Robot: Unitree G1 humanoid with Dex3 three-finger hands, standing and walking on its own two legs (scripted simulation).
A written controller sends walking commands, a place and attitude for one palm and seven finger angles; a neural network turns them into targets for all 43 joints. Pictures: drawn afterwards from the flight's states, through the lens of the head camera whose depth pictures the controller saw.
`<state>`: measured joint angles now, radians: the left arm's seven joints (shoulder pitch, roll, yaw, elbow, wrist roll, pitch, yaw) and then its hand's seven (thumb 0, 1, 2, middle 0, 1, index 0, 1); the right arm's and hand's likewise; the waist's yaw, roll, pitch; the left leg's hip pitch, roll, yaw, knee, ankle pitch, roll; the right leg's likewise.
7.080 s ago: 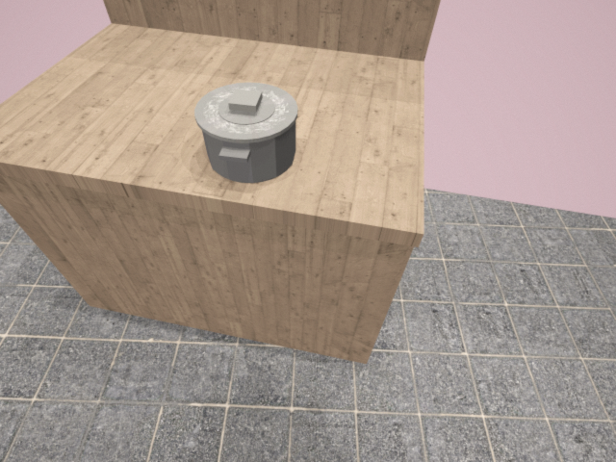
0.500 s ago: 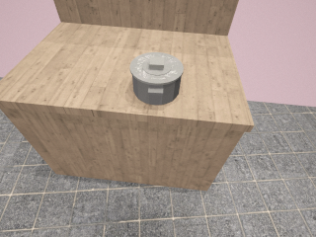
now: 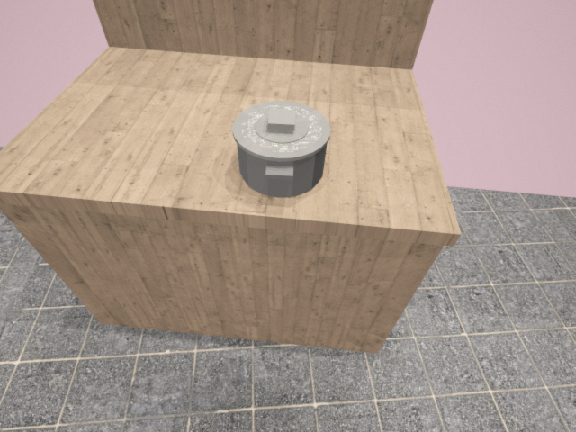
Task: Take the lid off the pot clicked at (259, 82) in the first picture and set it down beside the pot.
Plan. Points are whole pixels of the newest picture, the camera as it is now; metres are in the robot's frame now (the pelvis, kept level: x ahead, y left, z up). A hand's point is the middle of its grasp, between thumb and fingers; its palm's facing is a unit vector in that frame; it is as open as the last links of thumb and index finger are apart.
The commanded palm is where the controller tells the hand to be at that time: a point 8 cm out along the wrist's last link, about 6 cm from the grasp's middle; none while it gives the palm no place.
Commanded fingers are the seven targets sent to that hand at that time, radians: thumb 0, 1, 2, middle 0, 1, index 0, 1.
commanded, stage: look again from close up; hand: left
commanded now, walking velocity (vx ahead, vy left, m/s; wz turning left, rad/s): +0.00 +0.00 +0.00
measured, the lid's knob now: (281, 119) +0.66 +0.06 +0.08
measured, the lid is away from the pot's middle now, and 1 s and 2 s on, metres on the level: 0.00 0.00 0.00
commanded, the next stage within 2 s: shuffle to correct the standing spot in 0.18 s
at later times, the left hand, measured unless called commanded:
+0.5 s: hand out of the picture -0.02 +0.16 -0.18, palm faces +0.06 -0.99 -0.14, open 7.4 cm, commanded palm none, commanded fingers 0.00 0.90 0.90 -0.20 -0.30 -0.20 -0.30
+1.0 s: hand out of the picture +0.11 +0.17 -0.19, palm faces +0.07 -0.99 -0.12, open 7.4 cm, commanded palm none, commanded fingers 0.00 0.90 0.90 -0.20 -0.30 -0.20 -0.30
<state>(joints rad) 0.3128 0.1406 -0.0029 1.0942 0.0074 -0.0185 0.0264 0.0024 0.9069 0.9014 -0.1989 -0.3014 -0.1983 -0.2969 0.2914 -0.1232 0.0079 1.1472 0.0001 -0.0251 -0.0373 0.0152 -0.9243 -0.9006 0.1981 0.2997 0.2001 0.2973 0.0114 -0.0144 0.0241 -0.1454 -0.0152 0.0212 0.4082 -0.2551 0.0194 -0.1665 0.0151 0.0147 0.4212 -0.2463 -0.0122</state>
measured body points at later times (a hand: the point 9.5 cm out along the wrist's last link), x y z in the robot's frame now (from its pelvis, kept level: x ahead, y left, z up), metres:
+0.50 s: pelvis +0.01 +0.00 -0.01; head +0.02 +0.01 +0.44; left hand -0.02 +0.21 -0.17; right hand -0.01 -0.21 -0.16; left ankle -0.02 +0.11 -0.74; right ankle -0.01 -0.11 -0.74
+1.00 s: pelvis +0.11 +0.01 +0.00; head +0.14 +0.04 +0.44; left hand +0.10 +0.22 -0.18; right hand +0.12 -0.21 -0.14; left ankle +0.06 +0.09 -0.74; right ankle +0.07 -0.12 -0.64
